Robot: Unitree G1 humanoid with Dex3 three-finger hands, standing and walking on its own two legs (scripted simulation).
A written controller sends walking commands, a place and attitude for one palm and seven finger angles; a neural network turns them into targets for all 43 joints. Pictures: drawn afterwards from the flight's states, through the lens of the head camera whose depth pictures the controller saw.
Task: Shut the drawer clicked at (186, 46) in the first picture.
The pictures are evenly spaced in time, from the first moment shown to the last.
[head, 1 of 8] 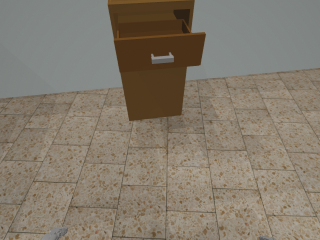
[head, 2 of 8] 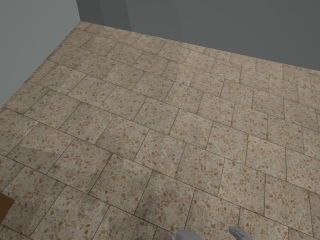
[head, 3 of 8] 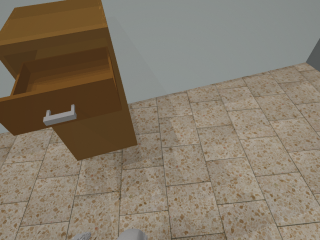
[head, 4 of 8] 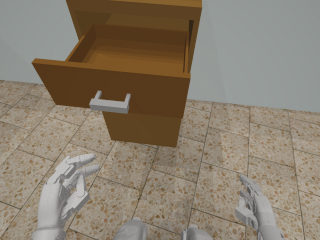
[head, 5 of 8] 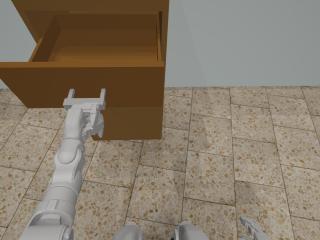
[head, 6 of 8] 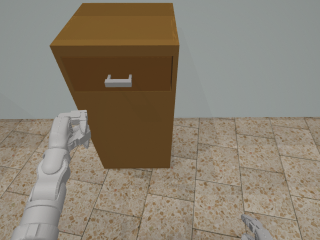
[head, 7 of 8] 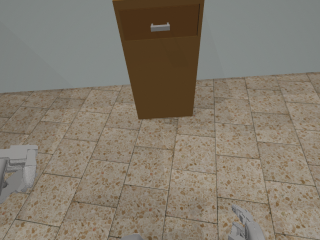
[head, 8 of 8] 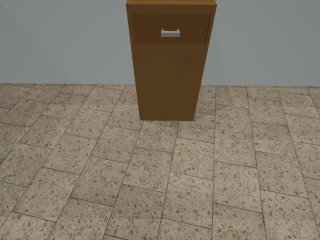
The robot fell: no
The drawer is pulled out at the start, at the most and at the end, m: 0.30 0.30 0.00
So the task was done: yes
